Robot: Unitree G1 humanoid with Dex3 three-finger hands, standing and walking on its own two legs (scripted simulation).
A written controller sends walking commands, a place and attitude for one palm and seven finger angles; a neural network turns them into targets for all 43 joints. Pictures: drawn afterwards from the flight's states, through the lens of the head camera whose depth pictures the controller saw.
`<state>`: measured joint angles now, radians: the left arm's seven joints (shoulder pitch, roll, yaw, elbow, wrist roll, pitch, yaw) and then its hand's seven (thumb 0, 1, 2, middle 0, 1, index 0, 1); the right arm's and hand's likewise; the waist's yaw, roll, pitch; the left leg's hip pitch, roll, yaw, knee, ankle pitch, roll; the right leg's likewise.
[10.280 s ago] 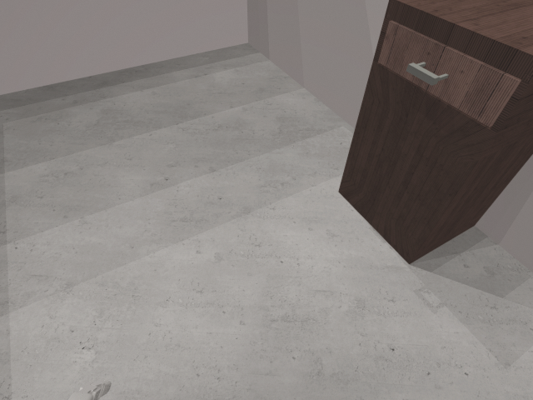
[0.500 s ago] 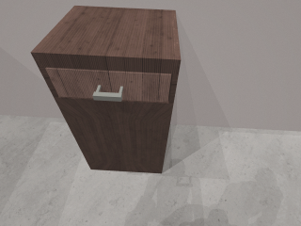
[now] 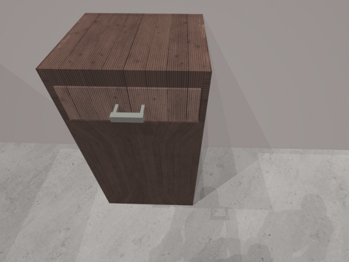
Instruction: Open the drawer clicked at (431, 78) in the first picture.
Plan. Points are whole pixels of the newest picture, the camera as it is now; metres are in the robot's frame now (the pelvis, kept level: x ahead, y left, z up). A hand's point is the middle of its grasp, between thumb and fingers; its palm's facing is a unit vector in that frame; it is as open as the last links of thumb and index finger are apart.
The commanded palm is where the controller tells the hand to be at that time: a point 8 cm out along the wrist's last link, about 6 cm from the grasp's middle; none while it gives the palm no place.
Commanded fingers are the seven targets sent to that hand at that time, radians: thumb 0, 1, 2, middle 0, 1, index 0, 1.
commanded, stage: look again from close up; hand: left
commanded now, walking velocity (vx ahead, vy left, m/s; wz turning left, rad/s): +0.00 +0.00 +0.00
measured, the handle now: (128, 112) +0.54 +0.17 +0.02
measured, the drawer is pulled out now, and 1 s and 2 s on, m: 0.00 0.00 0.00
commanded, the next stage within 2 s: raise the hand with hooked fingers in 0.26 s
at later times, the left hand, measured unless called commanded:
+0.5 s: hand out of the picture +0.12 +0.21 -0.09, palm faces -0.05 -0.86 -0.51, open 7.4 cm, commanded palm +0.11 +0.23 -0.04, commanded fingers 0.00 0.71 0.82 -0.21 -0.42 -0.21 -0.42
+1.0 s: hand (79, 226) +0.20 +0.22 +0.00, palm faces +0.15 -0.06 -0.99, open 9.9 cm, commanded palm +0.17 +0.22 +0.05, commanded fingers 0.00 0.13 0.57 -0.25 -0.80 -0.25 -0.80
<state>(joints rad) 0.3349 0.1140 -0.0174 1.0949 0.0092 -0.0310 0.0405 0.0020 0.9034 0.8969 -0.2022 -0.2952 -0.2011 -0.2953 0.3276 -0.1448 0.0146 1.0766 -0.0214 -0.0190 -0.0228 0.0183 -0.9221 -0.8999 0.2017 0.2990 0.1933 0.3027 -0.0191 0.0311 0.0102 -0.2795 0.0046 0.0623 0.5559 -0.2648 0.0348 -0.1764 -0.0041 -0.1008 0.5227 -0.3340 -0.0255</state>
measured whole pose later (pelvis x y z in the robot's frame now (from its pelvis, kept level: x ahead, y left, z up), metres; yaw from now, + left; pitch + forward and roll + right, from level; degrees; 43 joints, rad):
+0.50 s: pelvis +0.00 +0.01 +0.00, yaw -1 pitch +1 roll +2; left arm 0.46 0.25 -0.07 0.27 0.19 0.09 0.19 0.03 0.91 0.88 -0.21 -0.32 -0.21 -0.32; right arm 0.33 -0.21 0.00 0.90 0.03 -0.22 -0.08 0.03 -0.93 -0.90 0.21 0.30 0.20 0.30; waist 0.01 0.00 0.00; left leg -0.29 -0.04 0.11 0.52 -0.25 0.05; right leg -0.26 -0.05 -0.04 0.61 -0.37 -0.02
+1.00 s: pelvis -0.03 -0.04 -0.04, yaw +1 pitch +6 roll +1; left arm 0.25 0.41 -0.02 0.02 1.00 -0.03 0.43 0.00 0.33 0.66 -0.27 -0.65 -0.27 -0.65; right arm 0.03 -0.22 0.00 0.57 -0.07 0.07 -0.02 0.01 -0.91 -0.90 0.20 0.30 0.20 0.30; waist 0.10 0.04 -0.08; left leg -0.62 0.03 0.02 0.85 -0.34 -0.01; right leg -0.53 0.02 -0.12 0.88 -0.46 -0.09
